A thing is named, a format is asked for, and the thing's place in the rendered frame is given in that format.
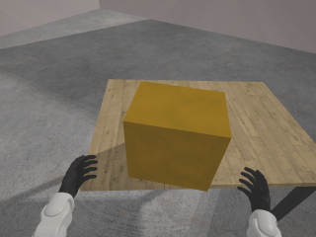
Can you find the robot left hand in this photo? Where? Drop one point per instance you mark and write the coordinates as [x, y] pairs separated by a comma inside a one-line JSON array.
[[74, 176]]

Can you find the robot right forearm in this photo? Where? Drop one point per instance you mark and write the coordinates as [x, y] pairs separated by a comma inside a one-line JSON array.
[[262, 224]]

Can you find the table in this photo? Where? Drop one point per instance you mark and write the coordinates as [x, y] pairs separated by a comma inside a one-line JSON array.
[[264, 137]]

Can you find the carton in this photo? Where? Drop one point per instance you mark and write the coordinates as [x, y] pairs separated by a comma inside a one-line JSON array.
[[176, 135]]

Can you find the robot left forearm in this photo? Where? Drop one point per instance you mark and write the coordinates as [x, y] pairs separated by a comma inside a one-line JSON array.
[[56, 216]]

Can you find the robot right hand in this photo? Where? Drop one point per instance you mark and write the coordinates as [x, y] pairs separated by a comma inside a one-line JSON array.
[[259, 196]]

